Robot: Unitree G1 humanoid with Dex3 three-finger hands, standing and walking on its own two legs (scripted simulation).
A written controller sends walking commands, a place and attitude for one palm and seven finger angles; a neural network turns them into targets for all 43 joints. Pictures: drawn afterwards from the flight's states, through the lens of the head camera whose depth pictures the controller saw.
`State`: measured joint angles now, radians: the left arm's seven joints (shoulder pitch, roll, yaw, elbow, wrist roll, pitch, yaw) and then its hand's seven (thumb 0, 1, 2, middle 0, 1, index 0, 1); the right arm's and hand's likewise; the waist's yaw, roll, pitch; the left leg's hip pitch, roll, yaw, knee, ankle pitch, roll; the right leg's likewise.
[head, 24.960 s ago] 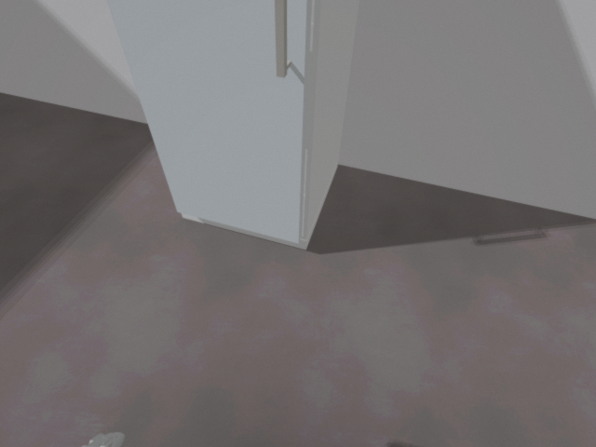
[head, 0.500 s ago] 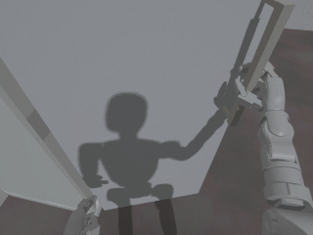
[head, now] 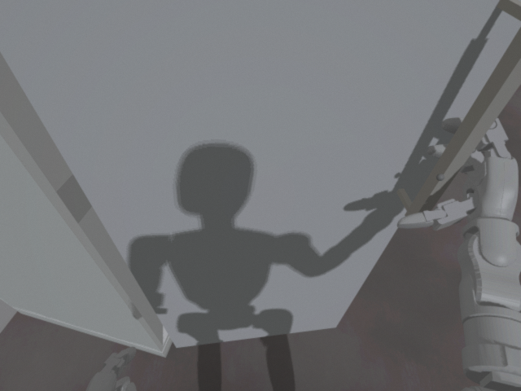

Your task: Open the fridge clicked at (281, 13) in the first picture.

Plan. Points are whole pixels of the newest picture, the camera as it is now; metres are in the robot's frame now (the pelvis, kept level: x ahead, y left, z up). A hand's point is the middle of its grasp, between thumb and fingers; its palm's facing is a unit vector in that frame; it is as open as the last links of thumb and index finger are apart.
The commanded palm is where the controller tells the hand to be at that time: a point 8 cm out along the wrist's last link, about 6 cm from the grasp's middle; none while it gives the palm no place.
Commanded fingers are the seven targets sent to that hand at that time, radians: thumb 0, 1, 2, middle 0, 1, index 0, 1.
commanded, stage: slip the hand off the handle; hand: right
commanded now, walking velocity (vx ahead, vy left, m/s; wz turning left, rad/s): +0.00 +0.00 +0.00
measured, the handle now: (451, 135) +0.42 -0.22 +0.22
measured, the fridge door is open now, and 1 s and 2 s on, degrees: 68 68 68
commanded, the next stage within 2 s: draw the hand back to the body in 1.36 s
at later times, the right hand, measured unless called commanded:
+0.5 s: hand (489, 185) +0.37 -0.28 +0.17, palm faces +0.24 +0.96 -0.16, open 14.7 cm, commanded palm +0.34 -0.32 +0.18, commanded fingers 0.00 0.55 -0.20 0.25 1.15 0.25 1.15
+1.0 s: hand (518, 221) +0.31 -0.29 +0.17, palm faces +0.25 +0.96 -0.17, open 14.7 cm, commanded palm +0.27 -0.33 +0.18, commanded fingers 0.00 0.55 -0.20 0.25 1.15 0.25 1.15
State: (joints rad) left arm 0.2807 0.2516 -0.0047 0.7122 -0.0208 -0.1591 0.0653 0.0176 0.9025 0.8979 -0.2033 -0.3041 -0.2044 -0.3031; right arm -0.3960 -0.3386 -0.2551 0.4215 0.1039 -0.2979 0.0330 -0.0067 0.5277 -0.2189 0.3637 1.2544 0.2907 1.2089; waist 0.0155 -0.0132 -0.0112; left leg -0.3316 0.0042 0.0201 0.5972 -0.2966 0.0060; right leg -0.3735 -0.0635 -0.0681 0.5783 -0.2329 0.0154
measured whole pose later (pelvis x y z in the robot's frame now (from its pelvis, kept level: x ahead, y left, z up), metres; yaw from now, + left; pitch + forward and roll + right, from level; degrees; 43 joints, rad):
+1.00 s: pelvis +0.01 -0.02 -0.01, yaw -1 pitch +3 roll +1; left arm 0.26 0.24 -0.02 0.66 -0.03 -0.14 0.09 0.02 0.90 0.90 -0.20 -0.30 -0.21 -0.30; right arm -0.12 -0.39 -0.40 0.19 0.20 -0.26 0.20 -0.01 0.56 -0.20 0.25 1.15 0.25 1.15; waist -0.02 -0.02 -0.06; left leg -0.34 0.02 0.02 0.63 -0.34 -0.02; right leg -0.42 -0.05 -0.06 0.67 -0.30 -0.01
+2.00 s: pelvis +0.02 -0.01 +0.00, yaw -3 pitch -3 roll +1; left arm 0.22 0.26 -0.07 0.63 -0.07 -0.31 0.13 0.02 0.90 0.90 -0.20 -0.30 -0.21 -0.30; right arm 0.19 -0.40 -0.43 -0.19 0.37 0.19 0.36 -0.01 0.52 -0.22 0.25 1.13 0.25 1.13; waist -0.07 -0.05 -0.06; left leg -0.18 0.03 0.07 0.57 -0.33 -0.01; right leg -0.28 -0.04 -0.02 0.61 -0.28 0.00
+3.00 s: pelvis +0.02 -0.02 +0.01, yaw -2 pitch -5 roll +1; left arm 0.19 0.21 -0.03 0.66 0.01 -0.16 0.10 0.02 0.90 0.90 -0.21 -0.30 -0.21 -0.30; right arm 0.42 -0.34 -0.34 -0.36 0.07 -0.07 -0.11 0.02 -0.87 -0.90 0.21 0.31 0.21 0.31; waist -0.09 -0.04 0.01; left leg -0.07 0.04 0.04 0.44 -0.28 -0.02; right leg -0.16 -0.02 -0.05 0.48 -0.24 -0.01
